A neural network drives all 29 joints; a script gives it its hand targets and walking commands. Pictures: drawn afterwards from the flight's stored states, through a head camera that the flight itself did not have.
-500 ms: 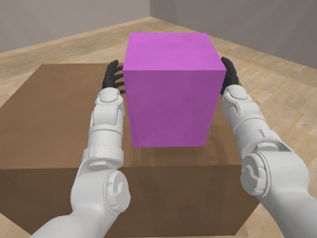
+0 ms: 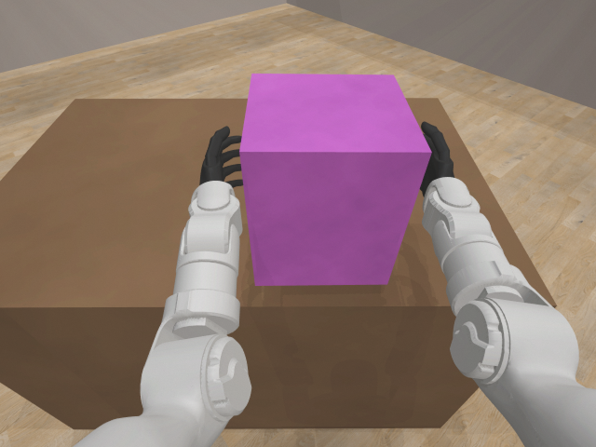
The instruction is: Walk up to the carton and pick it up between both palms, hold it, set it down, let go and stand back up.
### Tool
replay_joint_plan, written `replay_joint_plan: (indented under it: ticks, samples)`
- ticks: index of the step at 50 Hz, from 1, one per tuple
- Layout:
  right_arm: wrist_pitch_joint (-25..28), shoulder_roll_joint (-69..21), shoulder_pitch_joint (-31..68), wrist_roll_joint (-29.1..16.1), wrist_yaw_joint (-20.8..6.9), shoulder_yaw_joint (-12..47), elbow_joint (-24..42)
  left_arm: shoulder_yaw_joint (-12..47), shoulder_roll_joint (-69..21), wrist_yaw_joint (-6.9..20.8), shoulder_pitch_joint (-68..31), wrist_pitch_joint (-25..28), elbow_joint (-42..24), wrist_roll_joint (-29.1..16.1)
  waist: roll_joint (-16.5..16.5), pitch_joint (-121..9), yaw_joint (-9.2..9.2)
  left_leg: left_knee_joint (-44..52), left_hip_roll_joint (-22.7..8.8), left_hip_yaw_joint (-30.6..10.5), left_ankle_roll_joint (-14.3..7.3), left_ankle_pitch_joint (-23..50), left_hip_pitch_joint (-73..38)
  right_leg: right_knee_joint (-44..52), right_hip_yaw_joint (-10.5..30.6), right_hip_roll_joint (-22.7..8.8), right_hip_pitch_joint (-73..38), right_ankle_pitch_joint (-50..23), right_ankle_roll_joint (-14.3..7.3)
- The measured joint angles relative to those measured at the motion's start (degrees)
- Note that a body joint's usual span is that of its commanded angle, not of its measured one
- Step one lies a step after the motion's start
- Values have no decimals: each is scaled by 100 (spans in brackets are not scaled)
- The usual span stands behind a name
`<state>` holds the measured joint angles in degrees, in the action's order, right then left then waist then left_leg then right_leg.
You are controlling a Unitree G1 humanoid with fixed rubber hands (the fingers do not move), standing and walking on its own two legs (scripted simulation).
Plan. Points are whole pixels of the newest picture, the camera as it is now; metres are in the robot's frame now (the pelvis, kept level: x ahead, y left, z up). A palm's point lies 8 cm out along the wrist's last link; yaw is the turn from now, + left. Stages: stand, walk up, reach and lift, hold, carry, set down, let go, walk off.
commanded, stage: set down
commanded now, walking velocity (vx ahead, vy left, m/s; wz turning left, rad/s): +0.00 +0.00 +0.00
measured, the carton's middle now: (322, 183) +0.46 -0.01 +0.13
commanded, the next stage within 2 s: none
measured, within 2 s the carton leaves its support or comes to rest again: rests again in 1.18 s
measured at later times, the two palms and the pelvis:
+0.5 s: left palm (228, 201) +0.40 +0.12 +0.14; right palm (440, 194) +0.41 -0.18 +0.14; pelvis +0.00 +0.00 +0.00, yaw -2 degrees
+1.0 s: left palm (229, 220) +0.39 +0.12 +0.11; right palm (437, 211) +0.40 -0.18 +0.12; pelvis +0.00 +0.00 +0.00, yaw -3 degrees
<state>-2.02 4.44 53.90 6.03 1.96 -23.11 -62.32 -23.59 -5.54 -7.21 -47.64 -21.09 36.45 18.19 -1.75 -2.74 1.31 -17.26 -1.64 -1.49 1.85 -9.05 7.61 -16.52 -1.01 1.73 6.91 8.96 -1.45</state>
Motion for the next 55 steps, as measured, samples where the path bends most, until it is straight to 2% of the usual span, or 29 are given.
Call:
replay_joint_plan:
  ticks: [9, 25, 36, 44, 55]
  samples:
    - [86, -12, -124, 171, -137, -113, -11, 24, -95, -33, 192, 56, -59, 36, -44, -50, 21, 29, -40, 60, 26, -3, 70, -16, -36, 17, 114, 4, -20]
    - [197, -104, -223, 601, -238, -392, 223, -273, -230, 18, 192, 410, 125, 131, 129, -6, -146, 104, -51, 194, 17, 75, 181, -95, -49, -7, 341, -29, -32]
    - [346, -276, -383, 953, -367, -764, 287, -354, -283, 100, 366, 553, 119, 225, -9, 0, -160, 126, -39, 256, 3, 98, 194, -119, -68, -40, 390, -38, -26]
    - [478, -291, -500, 976, -433, -849, 291, -263, -352, 69, 512, 616, 38, 281, -60, 16, -179, 65, -44, 319, -16, 61, 233, -120, -66, -51, 420, -50, -18]
    - [597, -282, -593, 1049, -500, -890, 344, -186, -437, -15, 657, 743, 12, 293, 30, 25, -238, 44, -71, 370, -11, 41, 296, -120, -89, -43, 491, -55, -31]
